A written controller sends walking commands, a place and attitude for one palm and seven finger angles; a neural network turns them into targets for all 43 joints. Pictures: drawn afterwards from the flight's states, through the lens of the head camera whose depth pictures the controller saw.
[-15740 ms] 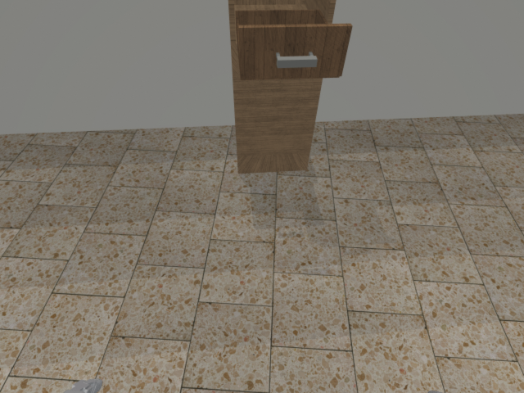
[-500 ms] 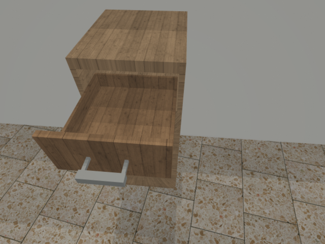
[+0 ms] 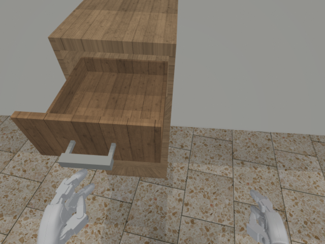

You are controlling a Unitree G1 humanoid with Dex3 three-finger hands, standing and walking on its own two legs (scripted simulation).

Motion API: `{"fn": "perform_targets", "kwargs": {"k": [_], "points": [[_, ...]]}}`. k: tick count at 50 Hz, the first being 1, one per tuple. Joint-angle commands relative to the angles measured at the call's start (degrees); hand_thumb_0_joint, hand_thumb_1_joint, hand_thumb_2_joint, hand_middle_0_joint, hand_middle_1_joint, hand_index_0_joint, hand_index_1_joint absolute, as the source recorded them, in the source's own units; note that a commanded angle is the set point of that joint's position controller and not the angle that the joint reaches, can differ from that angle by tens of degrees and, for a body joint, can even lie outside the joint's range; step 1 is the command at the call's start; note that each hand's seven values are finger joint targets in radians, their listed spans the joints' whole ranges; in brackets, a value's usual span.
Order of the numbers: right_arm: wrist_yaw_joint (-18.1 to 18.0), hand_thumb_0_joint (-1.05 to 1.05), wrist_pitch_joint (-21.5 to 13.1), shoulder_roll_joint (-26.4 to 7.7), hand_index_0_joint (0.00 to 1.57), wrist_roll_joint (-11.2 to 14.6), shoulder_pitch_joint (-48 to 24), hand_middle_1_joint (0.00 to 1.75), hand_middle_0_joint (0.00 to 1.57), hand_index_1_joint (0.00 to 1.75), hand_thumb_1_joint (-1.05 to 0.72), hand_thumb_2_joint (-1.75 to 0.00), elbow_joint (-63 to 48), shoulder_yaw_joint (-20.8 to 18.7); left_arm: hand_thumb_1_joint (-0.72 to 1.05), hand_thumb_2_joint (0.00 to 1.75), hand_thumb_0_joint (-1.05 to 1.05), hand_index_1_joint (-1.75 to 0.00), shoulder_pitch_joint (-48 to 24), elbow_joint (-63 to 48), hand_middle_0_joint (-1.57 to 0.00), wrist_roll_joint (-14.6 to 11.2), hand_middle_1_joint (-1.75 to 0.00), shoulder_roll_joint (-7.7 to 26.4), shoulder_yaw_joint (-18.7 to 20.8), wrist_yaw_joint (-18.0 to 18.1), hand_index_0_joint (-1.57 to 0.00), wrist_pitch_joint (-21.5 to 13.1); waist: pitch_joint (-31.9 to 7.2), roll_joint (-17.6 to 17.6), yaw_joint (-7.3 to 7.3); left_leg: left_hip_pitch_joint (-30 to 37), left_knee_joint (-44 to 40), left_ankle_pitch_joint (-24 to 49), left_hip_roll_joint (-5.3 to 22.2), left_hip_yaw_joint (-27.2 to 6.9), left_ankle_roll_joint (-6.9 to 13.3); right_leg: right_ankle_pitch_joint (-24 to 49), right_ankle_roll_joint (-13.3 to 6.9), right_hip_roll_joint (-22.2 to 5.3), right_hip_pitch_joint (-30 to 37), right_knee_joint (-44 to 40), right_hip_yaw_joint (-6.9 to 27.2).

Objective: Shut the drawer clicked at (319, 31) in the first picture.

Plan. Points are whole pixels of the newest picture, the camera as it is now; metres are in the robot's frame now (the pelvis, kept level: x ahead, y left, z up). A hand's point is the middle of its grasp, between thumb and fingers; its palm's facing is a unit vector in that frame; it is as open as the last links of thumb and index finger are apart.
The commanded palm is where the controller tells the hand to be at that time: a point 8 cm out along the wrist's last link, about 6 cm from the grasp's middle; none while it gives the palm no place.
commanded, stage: raise the hand and make a fist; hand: left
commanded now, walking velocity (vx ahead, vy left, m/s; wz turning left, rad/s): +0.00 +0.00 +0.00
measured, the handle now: (89, 153) +0.32 +0.19 +0.06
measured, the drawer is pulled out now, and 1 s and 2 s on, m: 0.29 0.29 0.29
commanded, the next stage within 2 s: bring the fist close to the handle in 1.60 s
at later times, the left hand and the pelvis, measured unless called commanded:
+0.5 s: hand (80, 216) +0.17 +0.17 +0.06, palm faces +0.00 -1.00 -0.06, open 4.0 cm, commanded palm +0.12 +0.23 +0.07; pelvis +0.00 -0.01 -0.01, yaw +1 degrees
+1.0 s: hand (74, 217) +0.16 +0.16 +0.13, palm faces +0.00 -1.00 -0.08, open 3.1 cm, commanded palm +0.10 +0.21 +0.14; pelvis +0.02 +0.01 +0.00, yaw +2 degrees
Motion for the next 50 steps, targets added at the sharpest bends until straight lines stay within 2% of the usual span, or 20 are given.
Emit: {"fn": "perform_targets", "kwargs": {"k": [1,3,5,8,11,13,17,18,19,23,24,28,29,32,35,38,41,44,48,50], "points": [[0.39,0.0,-3.58,-4.92,0.2,0.38,-3.69,0.3,0.2,0.3,-0.9,-0.9,-13.37,-2.04,0.9,0.9,0.0,-0.65,4.75,-21.23,-0.52,-2.05,-0.65,10.89,6.59,-7.97,-0.52,-16.74,-11.48,6.35,3.93,-3.8,3.52,9.67,-1.88,-2.62,-0.04,7.12,-0.69,1.14,-0.04,0.11,5.22],[-0.78,0.0,-2.74,-5.17,0.2,1.19,-3.19,0.3,0.2,0.3,-0.9,-0.9,-13.91,-1.63,0.9,0.9,0.0,-0.69,1.29,-23.13,-0.56,-4.09,-0.69,10.63,7.62,-7.29,-0.56,-15.06,-7.82,3.73,1.85,-6.52,5.09,3.82,-1.9,-3.05,0.3,-1.84,-0.08,1.01,-3.04,-2.73,7.19],[-1.88,0.0,-2.3,-5.62,0.2,2.04,-2.78,0.3,0.2,0.3,-0.9,-0.9,-15.06,-0.9,0.9,0.9,0.0,-0.73,-0.86,-24.3,-0.6,-5.28,-0.73,8.49,4.99,-7.45,-0.6,-11.75,-4.6,3.54,0.16,-7.26,5.14,0.37,-1.69,-3.86,0.75,-6.32,0.12,1.02,-4.75,-4.92,7.64],[-3.34,0.0,-2.12,-6.36,0.2,2.64,-1.34,0.3,0.2,0.3,-0.9,-0.9,-15.38,-0.01,0.9,0.9,0.0,-0.8,-5.56,-27.19,-0.66,-4.12,-0.8,9.19,1.39,-7.98,-0.66,-6.73,-3.16,2.5,-2.21,-6.6,5.33,-1.49,-1.33,-4.54,1.43,-9.31,0.79,0.8,-5.18,-7.86,8.78],[-4.14,0.0,-2.22,-6.21,0.2,2.74,-0.66,0.3,0.2,0.3,-0.9,-0.9,-15.76,0.7,0.9,0.9,0.0,-0.86,-6.14,-28.26,-0.72,-2.89,-0.86,10.43,0.31,-8.49,-0.72,-1.92,-4.95,3.27,-1.57,-4.72,3.71,0.31,-1.19,-5.41,1.67,-6.94,0.81,0.84,-2.61,-8.38,7.93],[-4.32,0.0,-2.14,-5.83,0.2,2.67,-1.59,0.3,0.2,0.3,-0.9,-0.9,-15.14,0.88,0.9,0.9,0.0,-0.91,-3.43,-25.81,-0.76,-2.61,-0.91,12.14,3.12,-7.75,-0.76,1.12,-5.84,1.22,-0.55,-4.05,2.86,2.37,-1.08,-5.76,1.6,-4.13,1.05,0.94,-0.11,-8.65,7.44],[-4.0,0.0,-1.64,-4.13,0.2,2.63,-2.59,0.3,0.2,0.3,-0.9,-0.9,-15.54,1.25,0.9,0.9,0.0,-0.99,3.12,-27.08,-0.84,-4.17,-0.99,10.36,5.8,-5.75,-0.84,4.62,-7.44,0.66,2.22,-2.02,0.01,7.13,-1.29,-5.43,1.06,3.48,1.35,0.47,5.37,-8.61,5.64],[-3.83,0.0,-1.39,-3.98,0.2,2.54,-3.6,0.3,0.2,0.3,-0.9,-0.9,-14.91,1.12,0.9,0.9,0.0,-1.01,5.21,-25.25,-0.86,-3.92,-1.01,11.6,7.84,-4.83,-0.86,5.21,-7.22,-1.66,2.81,-2.08,-0.49,8.14,-1.15,-5.67,1.02,5.26,1.49,0.64,6.6,-8.37,5.1],[-3.57,0.0,-1.39,-3.78,0.2,2.53,-3.42,0.3,0.2,0.3,-0.9,-0.9,-15.48,1.26,0.9,0.9,0.0,-1.04,6.69,-27.16,-0.88,-3.89,-1.04,10.13,6.65,-4.56,-0.88,5.2,-6.86,-0.7,3.19,-1.71,-1.36,8.94,-1.24,-5.48,0.93,6.54,1.43,0.58,6.98,-8.09,4.46],[-3.02,0.0,-2.07,-3.7,0.2,2.5,-3.85,0.3,0.2,0.3,-0.9,-0.9,-15.0,0.92,0.9,0.9,0.0,-1.12,10.49,-30.64,-0.96,-3.18,-1.12,10.49,6.64,-3.13,-0.96,4.08,-5.54,-1.53,3.13,-0.09,-2.49,10.3,-1.12,-5.27,1.0,8.95,1.46,0.7,7.4,-8.31,3.49],[-2.89,0.0,-2.38,-3.75,0.2,2.5,-2.86,0.3,0.2,0.3,-0.9,-0.9,-15.39,0.97,0.9,0.9,0.0,-1.14,10.68,-32.42,-0.98,-3.12,-1.14,8.81,4.26,-3.43,-0.98,3.62,-5.04,-1.04,2.65,0.28,-2.78,10.1,-1.27,-4.97,1.0,8.82,1.57,0.73,6.77,-8.52,3.57],[-2.88,0.0,-4.06,-4.34,0.2,2.75,-2.32,0.3,0.2,0.3,-0.9,-0.9,-14.76,0.91,0.9,0.9,0.0,-1.23,10.23,-36.4,-1.06,-3.18,-1.23,9.28,3.59,-3.48,-1.06,1.92,-3.79,-0.28,1.7,1.95,-3.04,9.45,-1.15,-5.16,1.08,7.04,1.31,1.03,5.62,-9.26,3.16],[-2.8,0.0,-4.41,-4.3,0.2,2.81,-1.38,0.3,0.2,0.3,-0.9,-0.9,-14.96,0.83,0.9,0.9,0.0,-1.25,11.22,-37.3,-1.08,-3.27,-1.25,7.64,1.94,-3.57,-1.08,1.74,-3.91,0.63,1.77,2.87,-3.5,9.3,-1.21,-5.06,1.1,6.94,1.2,1.31,5.15,-9.2,2.77],[-2.56,0.0,-5.61,-4.5,0.2,2.97,-0.88,0.3,0.2,0.3,-0.9,-0.9,-15.3,0.81,0.9,0.9,0.0,-1.32,11.22,-41.03,-1.14,-2.55,-1.32,8.12,0.96,-2.89,-1.14,1.68,-5.47,2.52,1.79,4.96,-4.3,10.48,-0.98,-5.58,1.18,8.76,0.94,1.56,5.54,-8.03,1.14],[-2.2,0.0,-5.65,-4.41,0.2,2.91,-0.89,0.3,0.2,0.3,-0.9,-0.9,-15.95,0.94,0.9,0.9,0.0,-1.38,13.13,-43.66,-1.2,-1.1,-1.38,6.83,-1.34,-1.72,-1.2,3.11,-5.45,2.79,2.03,6.56,-5.2,12.12,-0.74,-5.8,1.31,10.85,0.85,1.75,6.05,-7.53,0.0],[-2.06,0.0,-4.99,-4.27,0.2,2.84,-2.0,0.3,0.2,0.3,-0.9,-0.9,-16.16,1.27,0.9,0.9,0.0,-1.45,14.44,-44.5,-1.26,0.13,-1.45,7.85,-0.67,-0.36,-1.26,5.64,-4.32,2.22,2.68,7.07,-6.37,13.05,-0.49,-6.05,1.28,12.01,0.76,1.84,7.28,-7.8,-0.54],[-1.7,0.0,-4.38,-3.75,0.2,3.05,-2.13,0.3,0.2,0.3,-0.9,-0.9,-17.57,1.79,0.9,0.9,0.0,-1.51,15.89,-48.67,-1.32,0.17,-1.51,6.26,-2.37,-0.06,-1.32,7.9,-4.56,3.46,3.15,9.02,-7.22,15.98,-0.28,-5.9,1.07,14.51,0.78,1.95,8.55,-7.62,-1.25],[-1.46,0.0,-3.6,-3.5,0.2,3.14,-2.88,0.3,0.2,0.3,-0.9,-0.9,-17.67,2.41,0.9,0.9,0.0,-1.58,17.19,-49.95,-1.38,0.52,-1.58,5.98,-2.7,0.3,-1.38,10.24,-2.01,2.78,3.24,9.06,-8.38,15.37,-0.11,-5.9,0.88,14.4,0.72,2.23,9.15,-8.58,-1.59],[-1.59,0.0,-3.48,-3.67,0.2,3.17,-3.79,0.3,0.2,0.3,-0.9,-0.9,-18.09,3.29,0.9,0.9,0.0,-1.6,15.43,-52.79,-1.4,0.63,-1.6,7.09,-2.59,0.46,-1.4,12.32,0.31,2.64,2.96,9.48,-9.68,12.42,0.13,-6.42,0.86,12.17,0.67,2.45,9.22,-10.09,-1.75],[-1.73,0.0,-3.59,-3.52,0.2,3.28,-3.23,0.3,0.2,0.3,-0.9,-0.9,-18.14,3.44,0.9,0.9,0.0,-1.6,15.56,-53.75,-1.4,0.34,-1.6,7.42,-1.95,0.35,-1.4,12.92,-0.79,2.63,3.02,10.65,-10.1,12.11,0.04,-6.32,0.81,12.2,0.65,2.47,10.04,-10.73,-1.54]]}}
